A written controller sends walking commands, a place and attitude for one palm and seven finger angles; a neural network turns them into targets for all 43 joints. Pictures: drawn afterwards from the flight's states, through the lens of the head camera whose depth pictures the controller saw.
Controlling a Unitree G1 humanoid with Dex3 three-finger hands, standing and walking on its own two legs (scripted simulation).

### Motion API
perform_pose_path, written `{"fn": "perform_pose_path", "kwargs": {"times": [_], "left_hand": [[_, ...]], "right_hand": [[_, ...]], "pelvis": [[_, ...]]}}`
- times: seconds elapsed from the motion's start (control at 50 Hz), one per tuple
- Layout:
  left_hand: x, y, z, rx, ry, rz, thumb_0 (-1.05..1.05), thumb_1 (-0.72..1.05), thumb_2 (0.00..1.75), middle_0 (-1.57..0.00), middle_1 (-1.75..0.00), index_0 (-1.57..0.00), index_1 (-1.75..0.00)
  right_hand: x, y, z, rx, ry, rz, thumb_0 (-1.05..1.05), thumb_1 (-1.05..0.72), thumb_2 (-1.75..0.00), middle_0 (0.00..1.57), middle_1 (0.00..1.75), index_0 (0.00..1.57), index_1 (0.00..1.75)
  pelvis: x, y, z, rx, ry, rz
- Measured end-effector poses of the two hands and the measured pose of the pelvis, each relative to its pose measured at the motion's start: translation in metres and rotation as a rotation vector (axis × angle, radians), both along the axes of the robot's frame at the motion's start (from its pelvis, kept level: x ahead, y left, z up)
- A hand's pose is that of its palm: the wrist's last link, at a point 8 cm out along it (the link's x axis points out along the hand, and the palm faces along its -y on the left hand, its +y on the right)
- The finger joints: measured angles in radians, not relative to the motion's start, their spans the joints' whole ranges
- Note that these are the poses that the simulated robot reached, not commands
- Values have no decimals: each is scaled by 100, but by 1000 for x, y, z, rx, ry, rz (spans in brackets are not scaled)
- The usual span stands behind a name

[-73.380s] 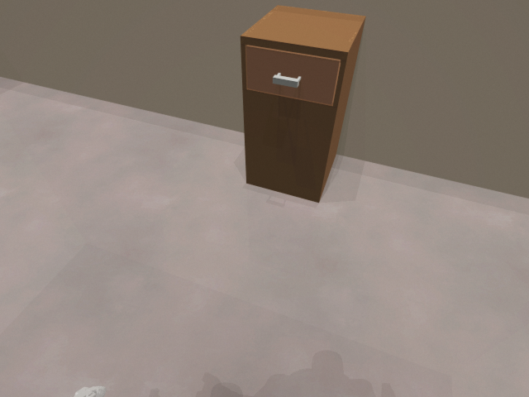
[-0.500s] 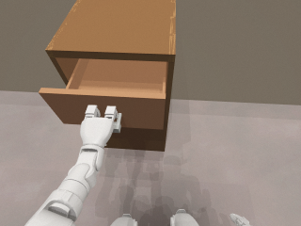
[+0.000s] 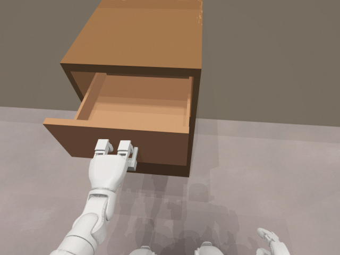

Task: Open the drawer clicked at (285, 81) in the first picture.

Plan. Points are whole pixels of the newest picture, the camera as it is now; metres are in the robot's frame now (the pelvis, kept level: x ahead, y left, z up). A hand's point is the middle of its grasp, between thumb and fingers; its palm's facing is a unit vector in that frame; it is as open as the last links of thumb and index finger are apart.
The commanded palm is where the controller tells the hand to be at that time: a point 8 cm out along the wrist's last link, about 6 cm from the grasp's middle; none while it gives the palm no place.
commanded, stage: pull the drawer open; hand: left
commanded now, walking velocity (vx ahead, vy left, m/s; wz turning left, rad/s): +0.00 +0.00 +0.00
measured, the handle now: (118, 156) +0.37 +0.17 -0.03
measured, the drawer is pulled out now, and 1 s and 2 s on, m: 0.20 0.30 0.28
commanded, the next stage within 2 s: open the thumb to release the handle in 1.02 s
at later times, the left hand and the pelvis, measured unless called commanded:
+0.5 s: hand (110, 196) +0.26 +0.17 -0.04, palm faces +0.03 -0.06 -1.00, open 7.9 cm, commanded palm +0.21 +0.17 -0.01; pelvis +0.01 -0.01 +0.00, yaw +0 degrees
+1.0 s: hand (106, 215) +0.22 +0.17 -0.04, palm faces +0.05 -0.07 -1.00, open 7.9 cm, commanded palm +0.18 +0.17 -0.01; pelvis +0.00 -0.01 -0.01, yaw +0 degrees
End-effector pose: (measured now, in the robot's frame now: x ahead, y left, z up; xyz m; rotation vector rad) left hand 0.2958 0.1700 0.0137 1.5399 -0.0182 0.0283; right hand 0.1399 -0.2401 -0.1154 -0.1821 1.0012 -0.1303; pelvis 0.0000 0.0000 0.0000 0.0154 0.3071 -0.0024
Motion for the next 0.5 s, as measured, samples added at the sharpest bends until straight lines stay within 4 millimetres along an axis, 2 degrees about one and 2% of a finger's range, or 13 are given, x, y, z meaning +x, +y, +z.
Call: {"fn": "perform_pose_path", "kwargs": {"times": [0.5], "left_hand": [[-54,1,0,-26,-1,29,6,49,68,-11,-132,-24,-125]], "right_hand": [[42,11,9,43,-116,71,1,-91,-90,20,30,20,30]], "pelvis": [[5,-5,-2,6,-22,-5]]}}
